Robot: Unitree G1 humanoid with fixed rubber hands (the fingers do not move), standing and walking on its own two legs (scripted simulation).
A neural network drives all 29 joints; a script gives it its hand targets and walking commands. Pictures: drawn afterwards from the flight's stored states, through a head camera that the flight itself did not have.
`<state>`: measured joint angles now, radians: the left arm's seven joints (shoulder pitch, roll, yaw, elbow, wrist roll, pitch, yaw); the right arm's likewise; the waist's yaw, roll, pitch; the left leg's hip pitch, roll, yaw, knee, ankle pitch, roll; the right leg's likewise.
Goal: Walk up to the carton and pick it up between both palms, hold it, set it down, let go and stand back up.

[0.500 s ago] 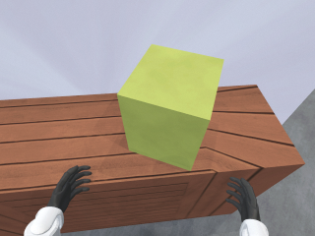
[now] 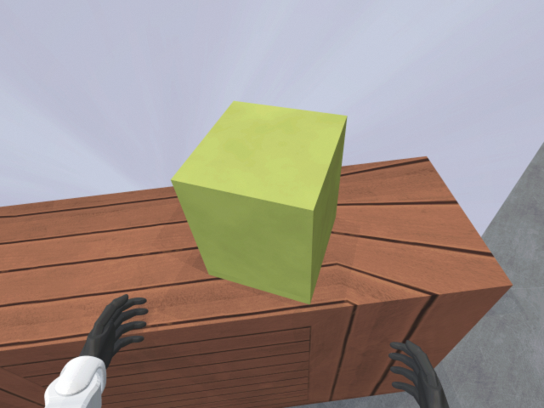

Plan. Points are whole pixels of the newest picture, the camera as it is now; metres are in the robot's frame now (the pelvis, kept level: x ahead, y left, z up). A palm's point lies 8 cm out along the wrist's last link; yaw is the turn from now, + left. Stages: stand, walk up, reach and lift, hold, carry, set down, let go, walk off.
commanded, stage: set down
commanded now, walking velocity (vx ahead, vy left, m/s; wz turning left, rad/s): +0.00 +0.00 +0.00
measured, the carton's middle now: (271, 202) +0.42 +0.04 +0.05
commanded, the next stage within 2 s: let go in 0.22 s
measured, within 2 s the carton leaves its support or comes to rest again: neither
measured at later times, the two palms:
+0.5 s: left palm (105, 348) +0.19 +0.27 +0.00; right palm (441, 404) +0.15 -0.21 -0.09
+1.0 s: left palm (109, 358) +0.18 +0.27 +0.00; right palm out of the picture +0.05 -0.26 -0.12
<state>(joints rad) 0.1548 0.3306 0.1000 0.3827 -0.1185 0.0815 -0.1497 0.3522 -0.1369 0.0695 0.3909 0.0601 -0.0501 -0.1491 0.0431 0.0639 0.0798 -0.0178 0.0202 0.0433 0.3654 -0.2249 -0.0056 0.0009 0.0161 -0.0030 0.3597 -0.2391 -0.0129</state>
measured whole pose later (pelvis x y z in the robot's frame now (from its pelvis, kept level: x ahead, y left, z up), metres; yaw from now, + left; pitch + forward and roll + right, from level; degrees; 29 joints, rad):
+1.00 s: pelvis -0.01 -0.01 -0.01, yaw +1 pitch -2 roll +1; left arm 0.18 0.29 0.09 0.44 0.00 -0.11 0.01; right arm 0.35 -0.26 -0.04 0.79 -0.03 -0.02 0.03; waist 0.00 0.02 -0.03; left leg -0.18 0.02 0.03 0.46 -0.24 -0.01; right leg -0.17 0.00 -0.03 0.49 -0.28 -0.02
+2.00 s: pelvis -0.02 -0.01 -0.01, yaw +4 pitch -3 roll +0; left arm 0.16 0.29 0.07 0.40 0.00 -0.11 0.04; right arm 0.30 -0.23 -0.02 0.79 -0.02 0.00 0.05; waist -0.02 0.01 0.00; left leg -0.23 0.01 -0.02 0.52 -0.24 -0.01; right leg -0.19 0.00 -0.07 0.51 -0.28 -0.02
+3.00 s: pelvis -0.03 +0.00 -0.01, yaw +7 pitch -3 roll -1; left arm 0.15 0.29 0.02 0.38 -0.01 -0.10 0.03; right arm 0.28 -0.24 -0.02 0.76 -0.01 0.01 0.05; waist -0.03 0.01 0.01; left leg -0.26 -0.02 -0.07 0.55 -0.24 0.00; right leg -0.18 -0.03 -0.12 0.53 -0.30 -0.01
